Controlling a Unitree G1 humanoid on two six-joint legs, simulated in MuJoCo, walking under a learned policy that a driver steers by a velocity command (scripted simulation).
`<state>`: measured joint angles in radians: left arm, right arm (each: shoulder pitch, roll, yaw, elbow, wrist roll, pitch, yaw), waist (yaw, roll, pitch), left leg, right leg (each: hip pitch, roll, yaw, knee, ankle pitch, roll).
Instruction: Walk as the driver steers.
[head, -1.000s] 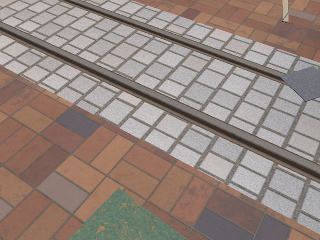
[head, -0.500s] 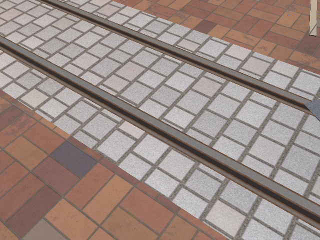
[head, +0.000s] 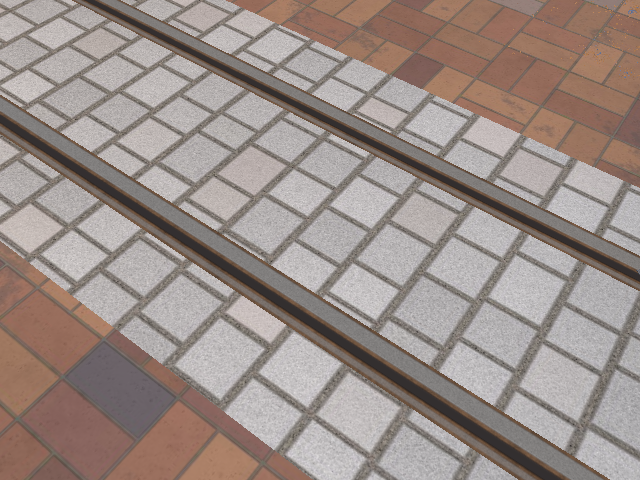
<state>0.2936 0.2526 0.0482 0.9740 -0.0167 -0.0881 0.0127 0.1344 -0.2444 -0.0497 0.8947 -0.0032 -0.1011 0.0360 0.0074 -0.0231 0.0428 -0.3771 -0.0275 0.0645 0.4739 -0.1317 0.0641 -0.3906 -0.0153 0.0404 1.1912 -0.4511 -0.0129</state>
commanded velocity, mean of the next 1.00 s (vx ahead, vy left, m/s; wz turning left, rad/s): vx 0.23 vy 0.00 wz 0.00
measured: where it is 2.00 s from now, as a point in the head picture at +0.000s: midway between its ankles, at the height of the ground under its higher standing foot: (371, 465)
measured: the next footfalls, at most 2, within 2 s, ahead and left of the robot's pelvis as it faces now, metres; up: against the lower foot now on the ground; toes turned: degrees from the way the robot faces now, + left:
right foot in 0.30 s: +0.19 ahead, -0.14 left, +0.00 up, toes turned +0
right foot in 0.94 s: +0.44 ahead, -0.20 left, +0.00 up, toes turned -3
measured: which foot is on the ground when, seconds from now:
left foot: down 0.00-0.96, up 0.98-1.00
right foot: up 0.00-0.28, down 0.30-0.66, up 0.68-0.92, down 0.94-1.00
